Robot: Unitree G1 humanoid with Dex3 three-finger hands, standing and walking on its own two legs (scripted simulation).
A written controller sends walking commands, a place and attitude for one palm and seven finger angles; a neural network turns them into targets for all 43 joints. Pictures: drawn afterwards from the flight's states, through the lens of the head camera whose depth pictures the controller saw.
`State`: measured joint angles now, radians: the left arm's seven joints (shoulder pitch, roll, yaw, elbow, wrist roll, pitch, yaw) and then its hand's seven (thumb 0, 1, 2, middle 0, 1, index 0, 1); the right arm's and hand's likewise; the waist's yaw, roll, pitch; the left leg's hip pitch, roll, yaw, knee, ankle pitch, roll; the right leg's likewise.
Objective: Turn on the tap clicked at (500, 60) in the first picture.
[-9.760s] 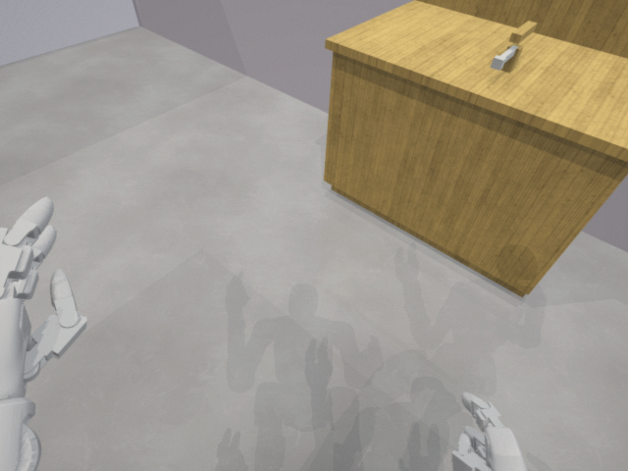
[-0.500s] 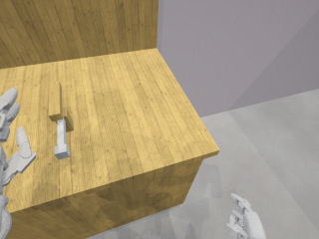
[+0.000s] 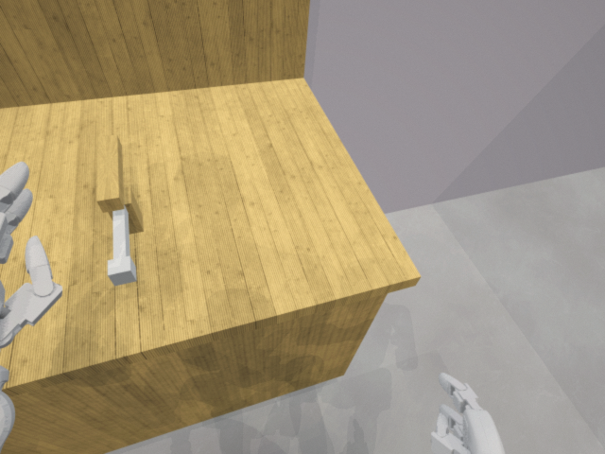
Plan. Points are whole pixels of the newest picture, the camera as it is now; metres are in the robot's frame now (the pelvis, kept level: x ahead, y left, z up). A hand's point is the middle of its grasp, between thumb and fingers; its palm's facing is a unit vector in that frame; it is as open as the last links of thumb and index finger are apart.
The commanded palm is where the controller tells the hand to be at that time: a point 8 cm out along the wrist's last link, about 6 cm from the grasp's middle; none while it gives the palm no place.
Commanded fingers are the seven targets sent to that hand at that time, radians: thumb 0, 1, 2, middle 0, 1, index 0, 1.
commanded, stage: shuffle to correct the standing spot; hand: left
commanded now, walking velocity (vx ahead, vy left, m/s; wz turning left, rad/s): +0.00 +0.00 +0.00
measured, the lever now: (122, 270) +0.32 +0.28 +0.03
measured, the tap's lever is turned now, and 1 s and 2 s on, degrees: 0 0 0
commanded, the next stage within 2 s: come to a stop and stand still in 0.38 s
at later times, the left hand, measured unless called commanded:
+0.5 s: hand (109, 322) +0.19 +0.20 +0.16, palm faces +0.30 -0.83 -0.46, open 7.4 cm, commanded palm +0.13 +0.24 +0.18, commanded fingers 0.00 0.90 0.90 -0.20 -0.30 -0.20 -0.30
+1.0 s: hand (61, 366) +0.15 +0.22 +0.17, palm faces +0.40 -0.85 -0.35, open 7.4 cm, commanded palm +0.10 +0.25 +0.18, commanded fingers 0.00 0.90 0.90 -0.20 -0.30 -0.20 -0.30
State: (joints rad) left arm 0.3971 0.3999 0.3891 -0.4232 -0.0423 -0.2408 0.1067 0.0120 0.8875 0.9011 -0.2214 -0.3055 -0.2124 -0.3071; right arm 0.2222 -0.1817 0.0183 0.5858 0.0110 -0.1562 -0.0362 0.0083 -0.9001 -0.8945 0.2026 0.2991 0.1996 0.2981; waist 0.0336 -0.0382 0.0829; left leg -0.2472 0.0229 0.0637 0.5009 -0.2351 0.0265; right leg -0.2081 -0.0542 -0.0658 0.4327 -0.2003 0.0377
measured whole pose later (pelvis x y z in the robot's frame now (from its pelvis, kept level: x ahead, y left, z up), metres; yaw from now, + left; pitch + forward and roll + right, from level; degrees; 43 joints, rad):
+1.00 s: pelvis -0.06 -0.03 +0.00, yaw +0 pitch -3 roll -1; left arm 0.42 0.36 0.36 -0.47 -0.03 -0.23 0.11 0.01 0.89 0.90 -0.21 -0.30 -0.21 -0.31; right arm 0.22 -0.17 0.02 0.59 0.01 -0.13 -0.01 0.01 -0.90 -0.89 0.20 0.30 0.20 0.30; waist 0.01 -0.02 0.06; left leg -0.17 -0.02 0.04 0.52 -0.31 0.05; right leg -0.24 -0.01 -0.08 0.45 -0.16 -0.01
